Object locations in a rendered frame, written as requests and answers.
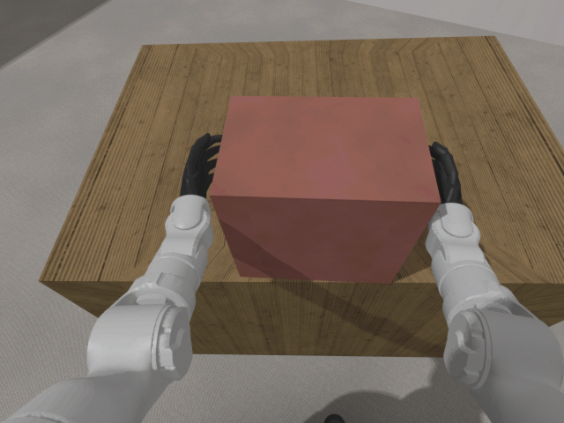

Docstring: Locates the left robot upper arm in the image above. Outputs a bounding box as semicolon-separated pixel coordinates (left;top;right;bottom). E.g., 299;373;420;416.
1;303;193;423

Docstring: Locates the pedestal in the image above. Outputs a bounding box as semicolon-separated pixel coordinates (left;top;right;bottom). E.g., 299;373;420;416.
39;36;564;358

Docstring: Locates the left robot forearm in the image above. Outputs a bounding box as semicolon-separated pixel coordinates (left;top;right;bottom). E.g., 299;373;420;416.
87;195;214;370

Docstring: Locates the right robot forearm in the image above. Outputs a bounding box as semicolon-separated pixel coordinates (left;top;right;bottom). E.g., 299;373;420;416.
426;203;564;386

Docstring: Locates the right robot upper arm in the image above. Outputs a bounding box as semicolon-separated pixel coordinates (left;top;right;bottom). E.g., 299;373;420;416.
443;308;564;423

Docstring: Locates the carton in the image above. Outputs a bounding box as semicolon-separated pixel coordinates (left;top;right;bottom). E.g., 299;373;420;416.
210;96;441;284

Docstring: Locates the robot left hand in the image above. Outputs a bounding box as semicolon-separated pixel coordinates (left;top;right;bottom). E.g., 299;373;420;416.
180;133;222;199

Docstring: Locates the robot right hand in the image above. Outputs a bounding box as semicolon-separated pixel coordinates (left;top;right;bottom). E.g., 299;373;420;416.
429;142;463;204

